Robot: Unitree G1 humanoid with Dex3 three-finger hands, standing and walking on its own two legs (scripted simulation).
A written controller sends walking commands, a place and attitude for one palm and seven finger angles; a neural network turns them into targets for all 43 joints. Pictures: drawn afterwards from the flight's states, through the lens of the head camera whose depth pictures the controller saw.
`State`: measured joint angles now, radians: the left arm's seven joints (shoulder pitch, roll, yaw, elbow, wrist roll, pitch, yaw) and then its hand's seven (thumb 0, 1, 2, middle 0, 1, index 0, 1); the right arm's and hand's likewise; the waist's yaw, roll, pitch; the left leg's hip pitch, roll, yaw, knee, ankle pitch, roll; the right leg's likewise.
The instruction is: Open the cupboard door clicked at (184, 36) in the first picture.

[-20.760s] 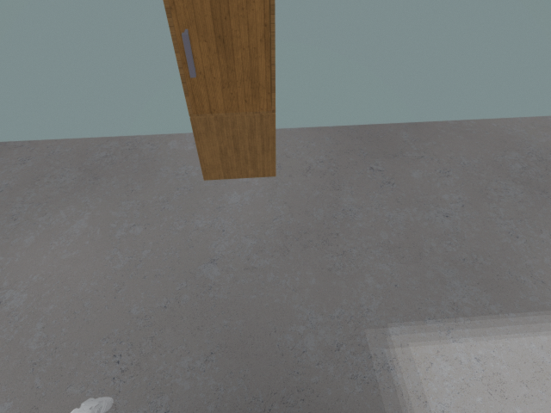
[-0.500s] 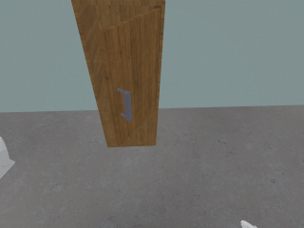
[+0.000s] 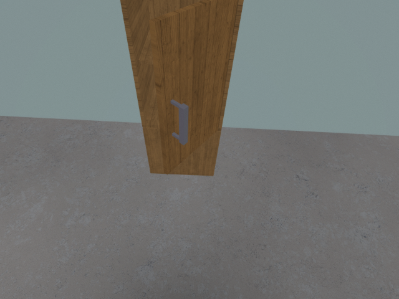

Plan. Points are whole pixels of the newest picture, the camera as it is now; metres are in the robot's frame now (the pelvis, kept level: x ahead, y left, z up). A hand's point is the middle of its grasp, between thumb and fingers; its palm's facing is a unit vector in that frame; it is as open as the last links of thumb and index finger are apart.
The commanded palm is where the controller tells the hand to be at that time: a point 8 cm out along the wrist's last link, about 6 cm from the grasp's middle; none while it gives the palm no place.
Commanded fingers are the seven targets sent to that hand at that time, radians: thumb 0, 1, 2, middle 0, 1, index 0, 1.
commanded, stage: let the arm hang, fingers relaxed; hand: left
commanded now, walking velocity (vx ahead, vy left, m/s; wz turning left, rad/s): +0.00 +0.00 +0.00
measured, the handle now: (178, 122) +0.64 +0.10 -0.07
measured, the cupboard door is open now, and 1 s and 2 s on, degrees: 52 52 52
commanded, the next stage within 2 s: look to check the result in 0.78 s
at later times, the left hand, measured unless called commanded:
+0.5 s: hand out of the picture +0.02 +0.23 -0.16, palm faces +0.00 -0.96 -0.29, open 7.3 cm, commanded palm none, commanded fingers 0.00 0.90 0.90 -0.20 -0.30 -0.20 -0.30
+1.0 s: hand out of the picture +0.04 +0.21 -0.16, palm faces -0.01 -0.97 -0.25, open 7.3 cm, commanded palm none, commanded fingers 0.00 0.90 0.90 -0.20 -0.30 -0.20 -0.30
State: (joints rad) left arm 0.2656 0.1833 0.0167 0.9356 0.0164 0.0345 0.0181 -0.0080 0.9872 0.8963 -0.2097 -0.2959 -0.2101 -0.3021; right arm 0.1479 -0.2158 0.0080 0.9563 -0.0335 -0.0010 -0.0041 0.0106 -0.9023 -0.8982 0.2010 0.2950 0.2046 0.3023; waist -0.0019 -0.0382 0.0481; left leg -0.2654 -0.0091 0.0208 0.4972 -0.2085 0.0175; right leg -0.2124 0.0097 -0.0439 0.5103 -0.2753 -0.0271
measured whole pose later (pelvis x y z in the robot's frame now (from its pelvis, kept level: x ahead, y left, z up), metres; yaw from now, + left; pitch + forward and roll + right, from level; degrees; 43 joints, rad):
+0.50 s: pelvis -0.01 +0.01 +0.01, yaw +0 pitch -2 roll +0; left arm 0.20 0.24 0.01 1.15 0.01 0.00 0.02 0.00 0.91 0.90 -0.20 -0.30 -0.20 -0.30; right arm 0.22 -0.21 -0.01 1.15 -0.03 0.01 -0.01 0.01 -0.90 -0.90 0.20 0.29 0.20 0.30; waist -0.01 0.03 0.04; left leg -0.20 -0.03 0.03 0.37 -0.13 0.03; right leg -0.15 0.00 -0.04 0.39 -0.20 -0.01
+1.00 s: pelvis +0.01 +0.00 +0.01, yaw +0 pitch -2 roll +0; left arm 0.19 0.23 0.01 1.15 0.01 -0.01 0.01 0.00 0.91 0.90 -0.20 -0.30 -0.21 -0.30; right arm 0.19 -0.22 -0.01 1.15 -0.03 0.00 -0.02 0.01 -0.90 -0.90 0.20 0.29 0.20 0.30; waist -0.01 0.01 0.06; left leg -0.17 -0.01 0.03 0.34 -0.14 0.02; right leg -0.12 0.01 -0.04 0.35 -0.20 -0.02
